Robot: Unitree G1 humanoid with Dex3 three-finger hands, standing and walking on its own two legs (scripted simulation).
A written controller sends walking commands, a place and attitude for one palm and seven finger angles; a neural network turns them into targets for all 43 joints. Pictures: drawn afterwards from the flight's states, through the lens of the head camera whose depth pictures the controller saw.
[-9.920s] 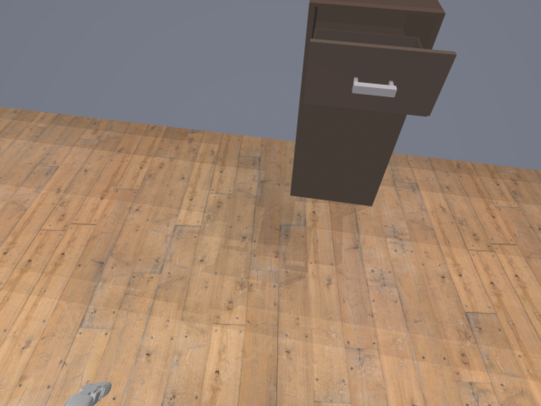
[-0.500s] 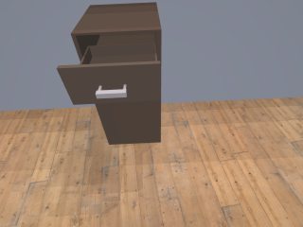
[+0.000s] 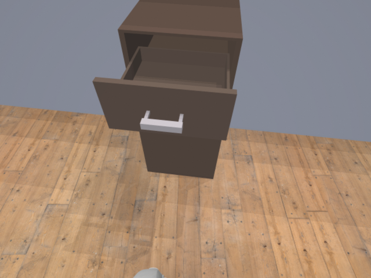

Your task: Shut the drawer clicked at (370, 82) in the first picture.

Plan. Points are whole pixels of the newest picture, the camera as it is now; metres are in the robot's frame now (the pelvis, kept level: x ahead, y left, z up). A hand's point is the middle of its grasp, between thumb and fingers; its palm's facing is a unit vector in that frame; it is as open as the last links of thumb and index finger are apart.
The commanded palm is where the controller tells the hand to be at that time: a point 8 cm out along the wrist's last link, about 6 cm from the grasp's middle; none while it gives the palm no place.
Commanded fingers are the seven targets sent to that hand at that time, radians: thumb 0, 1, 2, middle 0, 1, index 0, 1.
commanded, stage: take the last steps up to it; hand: left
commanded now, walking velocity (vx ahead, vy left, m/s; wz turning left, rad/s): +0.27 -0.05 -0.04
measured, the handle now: (163, 120) +0.50 +0.13 +0.03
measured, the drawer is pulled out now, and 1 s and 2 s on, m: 0.29 0.29 0.29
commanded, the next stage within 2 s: come to a stop and stand still in 0.40 s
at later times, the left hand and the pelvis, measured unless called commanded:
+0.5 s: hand (133, 230) +0.25 +0.18 -0.15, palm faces -0.07 -0.98 -0.20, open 7.4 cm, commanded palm none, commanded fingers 0.00 0.90 0.90 -0.20 -0.30 -0.20 -0.30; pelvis +0.13 +0.00 +0.00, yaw -4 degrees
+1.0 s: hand (127, 258) +0.19 +0.18 -0.16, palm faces +0.03 -0.96 -0.27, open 7.3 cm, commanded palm none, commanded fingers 0.00 0.90 0.90 -0.20 -0.30 -0.20 -0.30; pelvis +0.10 -0.02 +0.00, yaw -2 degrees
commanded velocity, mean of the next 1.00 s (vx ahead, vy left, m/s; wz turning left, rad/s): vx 0.06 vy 0.02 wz -0.01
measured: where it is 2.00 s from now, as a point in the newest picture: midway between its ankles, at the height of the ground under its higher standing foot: outside the picture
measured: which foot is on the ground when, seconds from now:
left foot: up 0.00-0.04, down 0.06-0.60, up 0.62-1.00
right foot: down 0.00-0.06, up 0.08-0.56, down 0.58-1.00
